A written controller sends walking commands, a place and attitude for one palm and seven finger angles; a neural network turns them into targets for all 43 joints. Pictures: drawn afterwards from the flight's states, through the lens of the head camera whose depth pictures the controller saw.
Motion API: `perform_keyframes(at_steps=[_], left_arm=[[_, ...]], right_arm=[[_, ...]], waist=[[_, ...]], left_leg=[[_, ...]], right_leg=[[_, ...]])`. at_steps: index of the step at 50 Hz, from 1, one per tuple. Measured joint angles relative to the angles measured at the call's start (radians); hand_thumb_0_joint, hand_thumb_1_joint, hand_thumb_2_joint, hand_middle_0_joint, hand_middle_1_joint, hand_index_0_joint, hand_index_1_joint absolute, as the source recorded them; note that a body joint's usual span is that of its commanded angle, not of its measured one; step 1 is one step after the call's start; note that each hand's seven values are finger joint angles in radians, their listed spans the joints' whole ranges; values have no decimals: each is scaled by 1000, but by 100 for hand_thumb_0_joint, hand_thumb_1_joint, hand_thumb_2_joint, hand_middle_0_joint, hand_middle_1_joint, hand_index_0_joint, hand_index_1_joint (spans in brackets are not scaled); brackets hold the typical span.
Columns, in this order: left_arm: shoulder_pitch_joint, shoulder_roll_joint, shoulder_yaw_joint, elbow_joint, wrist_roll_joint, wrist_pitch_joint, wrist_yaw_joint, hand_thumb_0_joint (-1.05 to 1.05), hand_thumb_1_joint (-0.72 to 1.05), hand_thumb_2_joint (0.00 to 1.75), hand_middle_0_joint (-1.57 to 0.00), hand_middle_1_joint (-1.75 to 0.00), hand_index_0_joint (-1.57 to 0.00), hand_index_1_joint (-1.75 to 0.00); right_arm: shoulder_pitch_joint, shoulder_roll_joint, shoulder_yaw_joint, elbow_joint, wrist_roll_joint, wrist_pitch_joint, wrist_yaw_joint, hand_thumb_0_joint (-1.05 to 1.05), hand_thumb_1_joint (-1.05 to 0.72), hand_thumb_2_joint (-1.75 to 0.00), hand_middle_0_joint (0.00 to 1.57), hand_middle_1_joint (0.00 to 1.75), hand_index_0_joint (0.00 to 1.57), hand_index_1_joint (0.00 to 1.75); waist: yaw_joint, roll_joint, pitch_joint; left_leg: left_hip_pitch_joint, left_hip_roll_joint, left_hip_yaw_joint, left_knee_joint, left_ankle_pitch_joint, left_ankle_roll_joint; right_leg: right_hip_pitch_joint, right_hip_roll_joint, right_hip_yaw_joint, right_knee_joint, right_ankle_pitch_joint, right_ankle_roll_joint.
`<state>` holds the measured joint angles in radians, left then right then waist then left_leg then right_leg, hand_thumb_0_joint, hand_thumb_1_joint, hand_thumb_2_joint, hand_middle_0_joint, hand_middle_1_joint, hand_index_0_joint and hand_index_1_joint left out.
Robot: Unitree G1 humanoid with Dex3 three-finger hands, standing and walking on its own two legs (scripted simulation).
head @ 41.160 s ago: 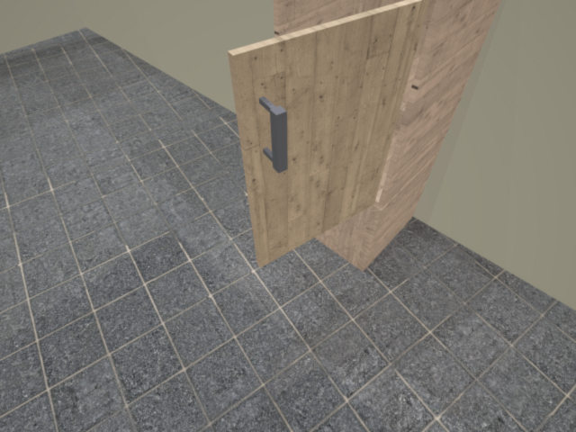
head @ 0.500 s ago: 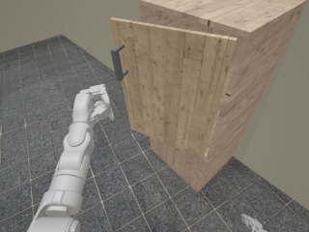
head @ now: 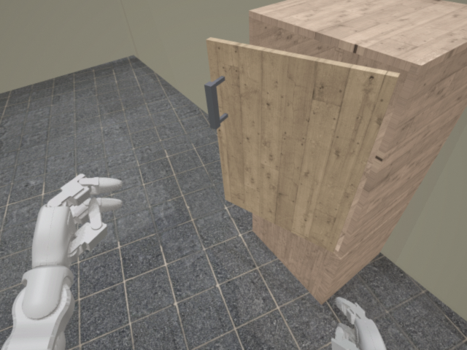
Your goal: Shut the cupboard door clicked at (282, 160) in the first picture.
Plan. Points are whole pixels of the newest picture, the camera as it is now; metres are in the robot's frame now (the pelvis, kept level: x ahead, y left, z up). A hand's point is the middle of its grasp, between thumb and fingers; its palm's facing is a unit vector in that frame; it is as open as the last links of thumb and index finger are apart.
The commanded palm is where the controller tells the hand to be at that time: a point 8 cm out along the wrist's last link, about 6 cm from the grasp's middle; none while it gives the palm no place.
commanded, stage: draw the hand back to the body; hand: left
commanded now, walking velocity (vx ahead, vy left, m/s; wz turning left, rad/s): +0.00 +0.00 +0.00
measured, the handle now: (217, 102) +0.68 +0.12 +0.10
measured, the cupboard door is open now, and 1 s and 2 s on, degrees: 20 20 20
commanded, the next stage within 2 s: step back with the hand held close in 0.56 s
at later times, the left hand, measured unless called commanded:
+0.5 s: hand (53, 255) +0.19 +0.27 +0.15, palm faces +0.45 -0.80 -0.39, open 7.4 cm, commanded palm +0.14 +0.31 +0.17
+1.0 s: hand (51, 256) +0.19 +0.27 +0.14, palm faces +0.36 -0.79 -0.49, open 7.4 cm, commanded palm +0.13 +0.32 +0.17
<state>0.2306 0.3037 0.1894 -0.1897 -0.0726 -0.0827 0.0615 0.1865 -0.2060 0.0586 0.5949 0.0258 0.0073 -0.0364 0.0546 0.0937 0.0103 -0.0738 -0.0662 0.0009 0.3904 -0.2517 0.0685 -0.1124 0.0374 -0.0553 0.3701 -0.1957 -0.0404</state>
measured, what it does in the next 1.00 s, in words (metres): stands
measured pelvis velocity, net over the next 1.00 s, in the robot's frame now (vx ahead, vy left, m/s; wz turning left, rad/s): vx -0.01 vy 0.02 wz -0.01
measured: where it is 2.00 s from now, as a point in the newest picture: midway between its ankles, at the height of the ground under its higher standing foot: outside the picture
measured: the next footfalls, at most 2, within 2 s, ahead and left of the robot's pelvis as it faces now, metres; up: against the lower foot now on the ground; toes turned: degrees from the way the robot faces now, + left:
right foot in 1.58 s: -0.12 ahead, -0.12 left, +0.01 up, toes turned +3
right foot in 1.78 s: -0.19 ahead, -0.11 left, +0.00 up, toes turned -2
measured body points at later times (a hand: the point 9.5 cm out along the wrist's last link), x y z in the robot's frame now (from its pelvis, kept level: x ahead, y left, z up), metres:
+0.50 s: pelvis +0.00 +0.01 +0.00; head -0.02 -0.01 +0.45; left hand +0.16 +0.31 +0.17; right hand +0.20 -0.21 -0.08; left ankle -0.02 +0.07 -0.74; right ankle +0.01 -0.09 -0.74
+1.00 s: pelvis -0.01 +0.02 -0.01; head +0.00 +0.00 +0.44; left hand +0.17 +0.31 +0.17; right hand +0.15 -0.24 -0.10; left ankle -0.02 +0.07 -0.74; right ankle +0.01 -0.09 -0.74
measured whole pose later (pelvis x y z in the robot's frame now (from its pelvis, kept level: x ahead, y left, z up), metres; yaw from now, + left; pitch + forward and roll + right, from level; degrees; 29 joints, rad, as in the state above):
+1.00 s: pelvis -0.01 +0.02 -0.01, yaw -1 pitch +1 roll -1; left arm 0.55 0.40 0.39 -0.44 -0.07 -0.17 0.12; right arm 0.20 -0.27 -0.03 0.58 0.03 0.00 -0.07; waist 0.01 0.05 0.00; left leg -0.27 -0.09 0.03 0.55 -0.30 0.09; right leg -0.32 0.01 -0.04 0.54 -0.25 -0.02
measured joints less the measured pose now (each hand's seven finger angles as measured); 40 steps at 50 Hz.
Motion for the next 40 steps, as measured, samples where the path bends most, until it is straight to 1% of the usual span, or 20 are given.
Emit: perform_keyframes(at_steps=[6, 10, 12, 16, 20, 26, 35, 36, 40], left_arm=[[158, 34, 82, -83, -3, 6, 3, 1, 89, 90, -53, -65, -52, -64], [245, 63, 153, -145, -5, 3, 19, 1, 89, 90, -42, -53, -42, -52], [269, 66, 175, -167, -2, -2, 29, 1, 89, 90, -37, -47, -36, -47], [250, 42, 167, -170, 8, -12, 46, 1, 89, 90, -29, -39, -29, -38], [218, 21, 143, -148, 10, -14, 47, 1, 89, 90, -24, -34, -24, -34], [219, 33, 130, -163, 10, -8, 41, 1, 89, 90, -22, -31, -22, -31], [223, 48, 158, -170, 5, -17, 36, 1, 89, 90, -21, -30, -21, -30], [225, 49, 165, -169, 4, -20, 34, 1, 89, 90, -21, -30, -21, -30], [245, 59, 198, -169, 4, -64, 41, 1, 89, 90, -21, -30, -21, -30]], right_arm=[[30, -9, -23, 15, -5, -7, -5, 2, -91, -90, 21, 30, 20, 30], [41, -23, -41, 20, -3, -28, -10, 2, -91, -90, 21, 30, 20, 30], [40, -33, -50, 22, -3, -44, -12, 2, -91, -90, 21, 30, 20, 30], [25, -52, -63, 28, -4, -70, -17, 2, -91, -90, 20, 30, 20, 30], [1, -45, -60, 28, -5, -78, -22, 2, -91, -90, 20, 30, 20, 30], [1, -15, -42, 20, -10, -93, -20, 2, -91, -90, 20, 30, 20, 30], [15, -9, -37, 26, -10, -84, -13, 2, -91, -90, 21, 30, 20, 30], [18, -12, -37, 21, -8, -78, -12, 2, -91, -90, 21, 30, 20, 30], [17, -27, -48, 8, -7, -56, -11, 2, -91, -90, 21, 30, 20, 30]], waist=[[-2, -4, -10], [6, -10, -19], [12, -8, -19], [24, 0, -13], [25, -8, -6], [14, -25, -13], [7, -13, -6], [5, -10, -9], [-18, -4, -21]], left_leg=[[-2, 3, 4, 10, -15, 2], [-4, 5, 2, 22, -26, 2], [-5, 3, 0, 26, -28, 3], [-12, -6, -8, 31, -24, 9], [-21, -11, -8, 30, -16, 11], [-15, -4, -3, 28, -18, 6], [-8, 1, 3, 25, -17, 3], [-20, 2, 2, 32, -19, 3], [-97, 8, -3, 88, -36, 4]], right_leg=[[1, 4, 5, 1, -9, 3], [4, 6, 3, 3, -14, 5], [5, 4, 0, 5, -16, 7], [-3, -7, -8, 18, -20, 12], [-17, -12, -9, 29, -20, 12], [-11, -5, -4, 22, -16, 8], [-3, 1, 2, 13, -10, 5], [-12, 2, 1, 14, -9, 5], [-73, 7, -8, 38, -12, 2]])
